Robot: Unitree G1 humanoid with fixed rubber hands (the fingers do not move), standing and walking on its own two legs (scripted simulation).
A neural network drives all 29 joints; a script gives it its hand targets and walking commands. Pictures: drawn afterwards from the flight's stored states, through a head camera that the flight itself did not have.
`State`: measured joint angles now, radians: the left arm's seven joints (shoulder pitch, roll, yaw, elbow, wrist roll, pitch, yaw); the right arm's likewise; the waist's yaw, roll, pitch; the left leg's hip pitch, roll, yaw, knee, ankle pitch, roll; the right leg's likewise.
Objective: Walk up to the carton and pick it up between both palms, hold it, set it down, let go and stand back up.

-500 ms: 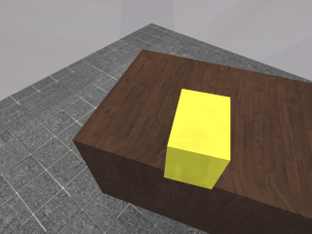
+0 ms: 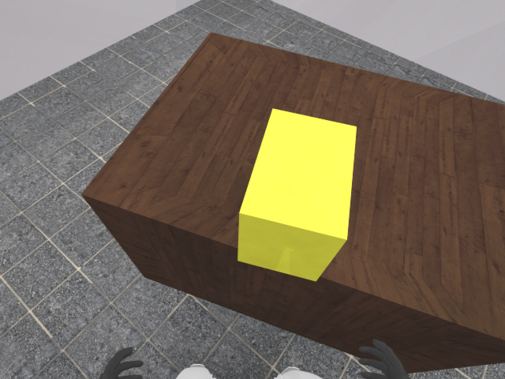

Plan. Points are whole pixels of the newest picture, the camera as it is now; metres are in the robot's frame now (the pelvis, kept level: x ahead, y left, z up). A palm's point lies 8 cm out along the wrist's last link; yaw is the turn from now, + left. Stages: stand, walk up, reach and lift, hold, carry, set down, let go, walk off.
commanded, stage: reach and lift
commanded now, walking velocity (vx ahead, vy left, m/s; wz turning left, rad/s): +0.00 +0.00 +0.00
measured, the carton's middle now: (294, 196) +0.46 -0.04 -0.05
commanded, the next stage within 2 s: none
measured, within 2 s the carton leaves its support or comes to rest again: neither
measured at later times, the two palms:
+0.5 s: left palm out of the picture +0.12 +0.24 -0.09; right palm out of the picture +0.12 -0.19 -0.07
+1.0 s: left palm (112, 359) +0.16 +0.23 -0.06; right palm out of the picture +0.15 -0.17 -0.05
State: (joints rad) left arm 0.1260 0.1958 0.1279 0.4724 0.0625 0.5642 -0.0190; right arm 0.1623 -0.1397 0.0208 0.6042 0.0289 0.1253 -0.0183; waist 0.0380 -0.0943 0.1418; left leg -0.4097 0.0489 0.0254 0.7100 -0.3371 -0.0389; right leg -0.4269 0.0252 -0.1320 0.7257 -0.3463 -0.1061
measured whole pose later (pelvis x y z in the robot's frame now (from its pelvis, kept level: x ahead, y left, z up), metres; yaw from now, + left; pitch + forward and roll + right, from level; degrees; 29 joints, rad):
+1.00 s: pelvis +0.01 +0.04 +0.02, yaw -1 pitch -5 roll +0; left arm 0.24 0.17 -0.13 0.57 -0.09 -0.06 0.07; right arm 0.21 -0.07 -0.10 0.73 0.03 -0.25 0.01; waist 0.01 -0.04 0.03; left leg -0.17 0.01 0.07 0.53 -0.28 0.02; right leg -0.18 0.01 -0.07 0.53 -0.26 -0.04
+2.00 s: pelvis +0.02 +0.03 +0.02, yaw +0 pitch -2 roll +0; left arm 0.05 0.21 -0.19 0.64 -0.21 -0.37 0.05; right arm 0.07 -0.08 -0.08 0.75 0.16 -0.45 -0.04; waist -0.04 -0.04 0.01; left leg -0.22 0.01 0.04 0.56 -0.31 0.00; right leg -0.24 0.02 -0.07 0.57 -0.30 -0.05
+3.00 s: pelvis +0.02 +0.05 +0.02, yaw -2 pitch +12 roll +0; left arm -0.60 0.13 -0.04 0.93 -0.14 -0.13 0.10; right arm -0.52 -0.17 -0.06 0.91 0.23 -0.18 -0.11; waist -0.08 0.02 -0.14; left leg -0.49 0.02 0.05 0.53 -0.26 0.01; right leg -0.50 0.04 -0.03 0.50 -0.22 -0.04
